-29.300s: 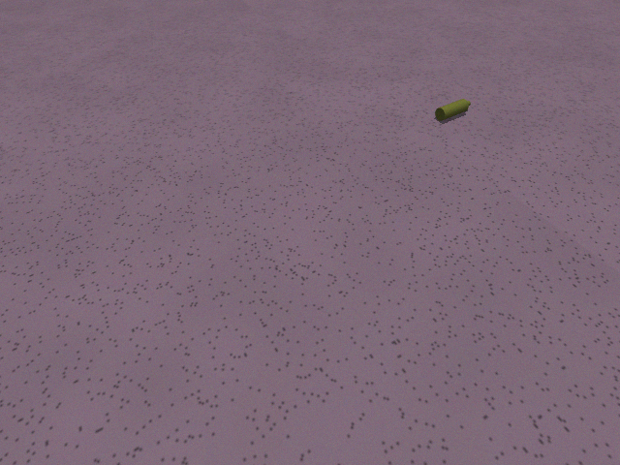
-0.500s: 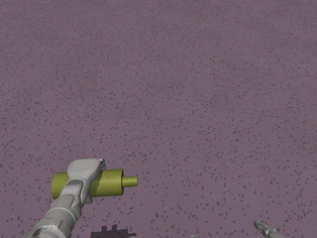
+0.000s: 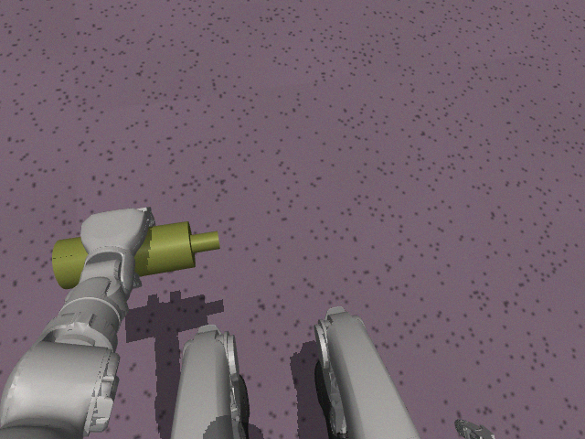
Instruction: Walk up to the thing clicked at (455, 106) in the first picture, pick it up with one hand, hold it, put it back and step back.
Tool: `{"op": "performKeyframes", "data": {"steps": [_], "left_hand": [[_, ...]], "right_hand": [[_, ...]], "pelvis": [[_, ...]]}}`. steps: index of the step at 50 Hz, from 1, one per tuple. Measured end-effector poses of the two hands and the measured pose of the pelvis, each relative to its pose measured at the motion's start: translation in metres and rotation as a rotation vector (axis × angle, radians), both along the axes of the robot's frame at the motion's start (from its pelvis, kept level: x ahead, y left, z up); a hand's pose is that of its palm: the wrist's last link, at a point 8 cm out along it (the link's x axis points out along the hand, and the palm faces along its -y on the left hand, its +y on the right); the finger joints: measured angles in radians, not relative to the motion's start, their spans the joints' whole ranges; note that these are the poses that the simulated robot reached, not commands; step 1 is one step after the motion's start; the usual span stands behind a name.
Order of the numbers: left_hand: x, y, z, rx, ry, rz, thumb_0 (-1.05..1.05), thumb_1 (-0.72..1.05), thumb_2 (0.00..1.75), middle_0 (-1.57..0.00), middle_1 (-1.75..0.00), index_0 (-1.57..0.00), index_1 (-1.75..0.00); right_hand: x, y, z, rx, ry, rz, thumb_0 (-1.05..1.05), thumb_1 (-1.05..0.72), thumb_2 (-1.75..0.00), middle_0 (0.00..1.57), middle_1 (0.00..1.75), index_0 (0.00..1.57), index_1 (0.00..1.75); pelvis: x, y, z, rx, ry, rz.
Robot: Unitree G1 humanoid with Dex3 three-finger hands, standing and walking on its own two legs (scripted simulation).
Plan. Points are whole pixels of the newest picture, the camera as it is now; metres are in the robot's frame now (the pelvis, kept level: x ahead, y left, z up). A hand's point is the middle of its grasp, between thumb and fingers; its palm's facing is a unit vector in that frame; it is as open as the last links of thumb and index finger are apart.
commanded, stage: crouch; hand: left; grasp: from above
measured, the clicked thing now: (144, 251) +0.43 +0.20 -0.16
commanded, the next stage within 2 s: lower in 1.00 s
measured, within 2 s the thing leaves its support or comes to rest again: neither
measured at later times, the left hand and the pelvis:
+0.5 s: hand (150, 256) +0.45 +0.23 -0.28, palm faces -0.47 -0.04 -0.88, open 10.7 cm; pelvis +0.00 -0.01 -0.10, yaw -2 degrees
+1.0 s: hand (159, 259) +0.47 +0.23 -0.35, palm faces -0.47 -0.04 -0.88, open 10.7 cm; pelvis -0.01 -0.01 -0.17, yaw -4 degrees
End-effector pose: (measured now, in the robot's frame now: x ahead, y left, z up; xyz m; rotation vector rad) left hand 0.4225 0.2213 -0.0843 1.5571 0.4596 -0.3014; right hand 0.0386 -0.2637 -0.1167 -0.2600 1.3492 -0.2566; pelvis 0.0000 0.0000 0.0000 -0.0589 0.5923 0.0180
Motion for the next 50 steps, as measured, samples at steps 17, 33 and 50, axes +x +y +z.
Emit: {"op": "performKeyframes", "data": {"steps": [17, 33, 50], "left_hand": [[0.029, 0.005, -0.115, -0.031, -0.016, 0.005, 0.01, -0.11, 0.62, -0.62, -0.65, -0.64, -0.64], [0.04, 0.009, -0.171, -0.04, 0.023, 0.007, 0.01, -0.11, 0.63, -0.6, -0.69, -0.62, -0.68], [0.05, 0.008, -0.209, -0.031, 0.004, 0.017, 0.01, -0.11, 0.63, -0.58, -0.74, -0.59, -0.73]], "right_hand": [[0.017, -0.018, -0.07, -0.028, 0.037, 0.116, 0.0, -0.9, -0.9, 0.2, 0.3, 0.21, 0.3], [0.002, -0.019, -0.111, 0.008, 0.099, 0.118, 0.0, -0.9, -0.9, 0.2, 0.3, 0.21, 0.3], [-0.032, -0.016, -0.148, 0.032, 0.162, 0.115, 0.0, -0.9, -0.9, 0.2, 0.3, 0.21, 0.3]], "pelvis": [[0.001, -0.007, -0.083, -0.025, 0.093, -0.005], [0.0, -0.009, -0.126, -0.034, 0.084, -0.026], [-0.009, -0.011, -0.167, -0.038, 0.057, -0.041]]}}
